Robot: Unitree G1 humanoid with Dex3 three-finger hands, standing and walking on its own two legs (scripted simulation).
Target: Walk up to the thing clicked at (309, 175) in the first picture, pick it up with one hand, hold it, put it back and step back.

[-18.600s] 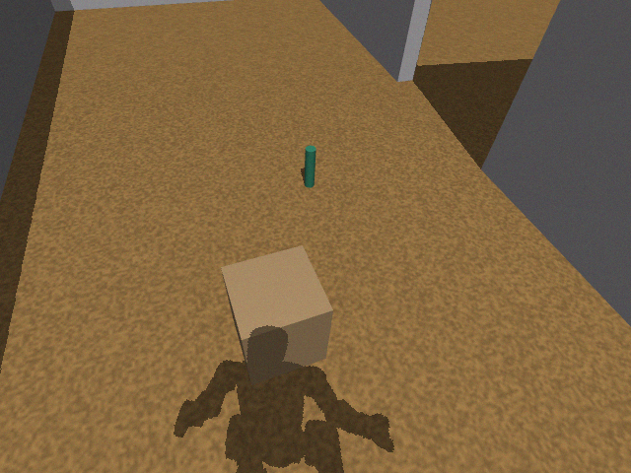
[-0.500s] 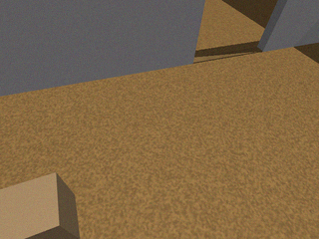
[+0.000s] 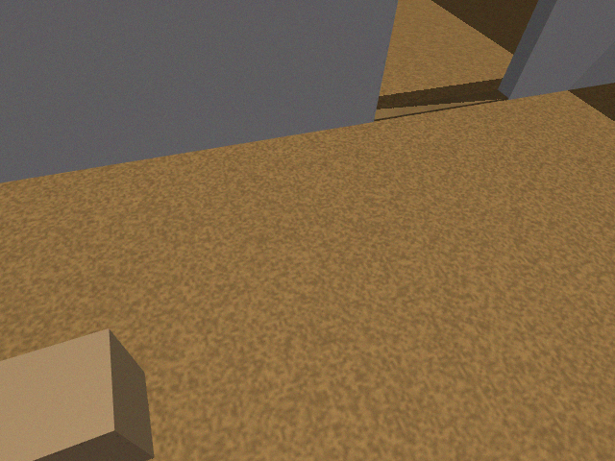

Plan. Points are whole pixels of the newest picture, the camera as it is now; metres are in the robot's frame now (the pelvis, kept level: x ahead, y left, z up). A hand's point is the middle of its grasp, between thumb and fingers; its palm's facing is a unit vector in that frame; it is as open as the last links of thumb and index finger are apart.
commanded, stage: stand
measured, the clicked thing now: out of the picture +0.37 +1.43 -0.68
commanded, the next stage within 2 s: walk up in 0.66 s
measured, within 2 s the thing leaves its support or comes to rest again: neither
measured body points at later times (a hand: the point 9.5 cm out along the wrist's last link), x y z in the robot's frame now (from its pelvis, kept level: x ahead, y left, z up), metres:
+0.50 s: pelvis +0.00 +0.00 +0.00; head +0.01 +0.01 +0.45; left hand +0.07 +0.30 -0.13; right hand +0.07 -0.30 -0.13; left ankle -0.02 +0.12 -0.75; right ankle +0.00 -0.14 -0.75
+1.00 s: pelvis +0.06 -0.05 -0.02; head +0.07 -0.06 +0.43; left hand +0.11 +0.28 -0.12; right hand +0.08 -0.37 -0.15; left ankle +0.00 +0.10 -0.70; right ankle +0.08 -0.16 -0.75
